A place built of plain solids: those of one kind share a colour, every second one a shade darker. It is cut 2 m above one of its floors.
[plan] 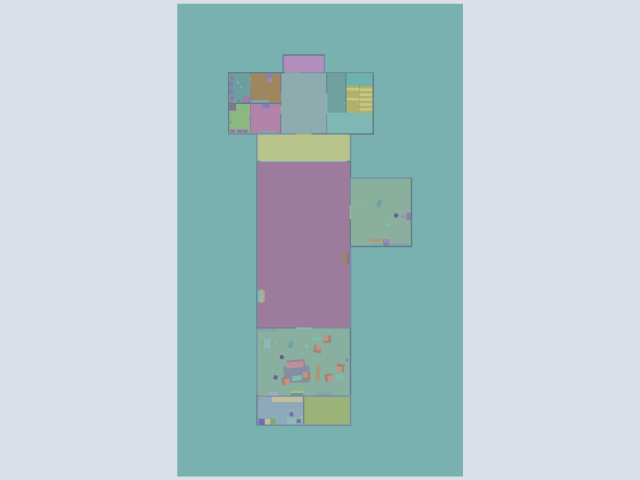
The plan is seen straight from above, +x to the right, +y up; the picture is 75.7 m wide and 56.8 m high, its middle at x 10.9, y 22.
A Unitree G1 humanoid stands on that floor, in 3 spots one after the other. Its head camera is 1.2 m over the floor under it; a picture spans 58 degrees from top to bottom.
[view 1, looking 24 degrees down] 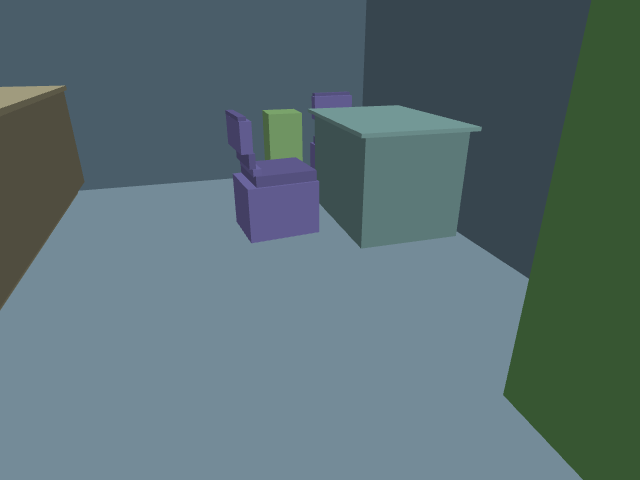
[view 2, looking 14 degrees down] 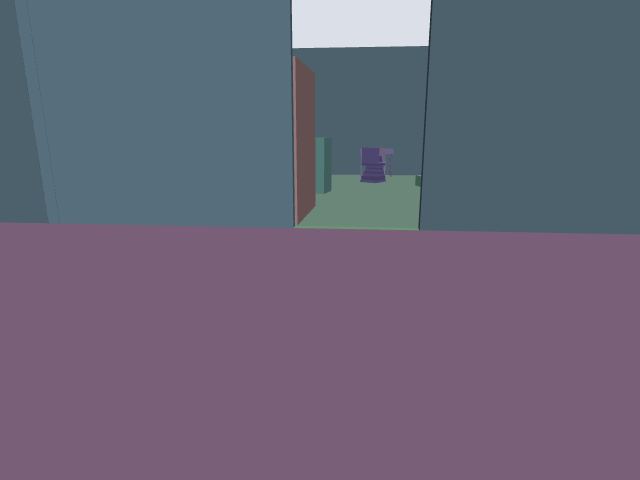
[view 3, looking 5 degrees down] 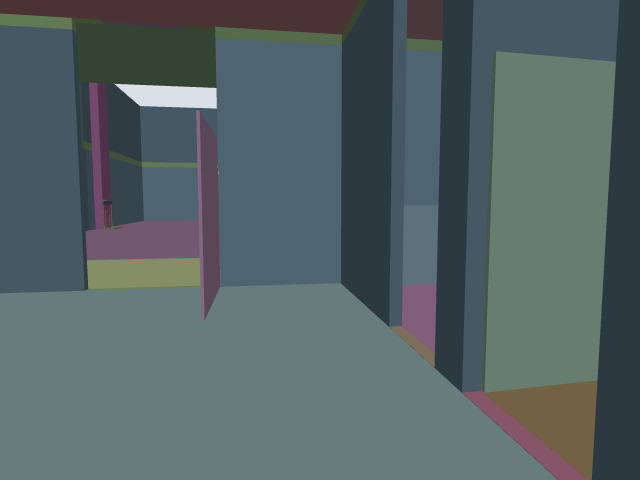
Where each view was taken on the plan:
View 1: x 4.62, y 1.93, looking -17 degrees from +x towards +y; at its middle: floor_kitchen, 2.95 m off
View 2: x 9.03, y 25.27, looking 5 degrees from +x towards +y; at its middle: floor_ballroom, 4.96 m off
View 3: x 7.62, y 40.85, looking -99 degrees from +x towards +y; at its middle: wall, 6.33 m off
